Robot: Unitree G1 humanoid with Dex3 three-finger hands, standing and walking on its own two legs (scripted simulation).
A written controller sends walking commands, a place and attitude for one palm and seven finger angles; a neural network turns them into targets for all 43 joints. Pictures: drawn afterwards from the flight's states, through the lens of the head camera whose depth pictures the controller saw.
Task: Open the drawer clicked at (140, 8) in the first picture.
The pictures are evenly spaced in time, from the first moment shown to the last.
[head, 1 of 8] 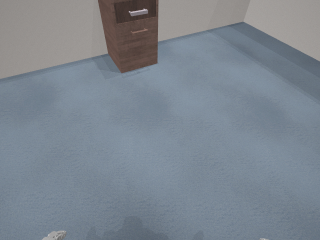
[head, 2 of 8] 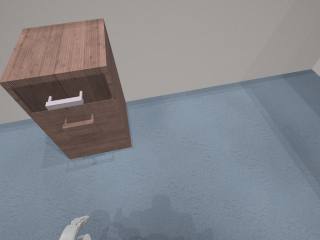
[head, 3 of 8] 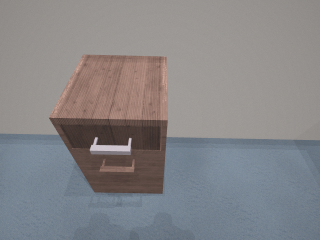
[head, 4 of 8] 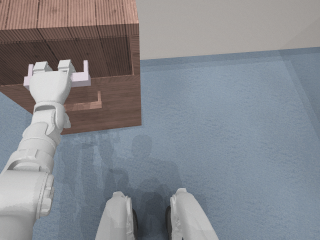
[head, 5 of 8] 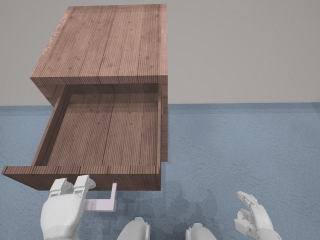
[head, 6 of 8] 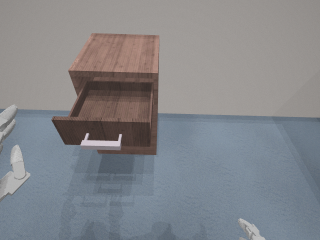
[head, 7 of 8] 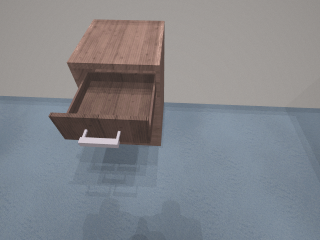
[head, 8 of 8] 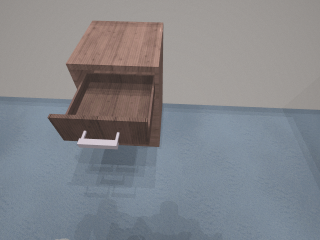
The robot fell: no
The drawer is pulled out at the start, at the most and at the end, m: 0.00 0.30 0.30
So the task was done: yes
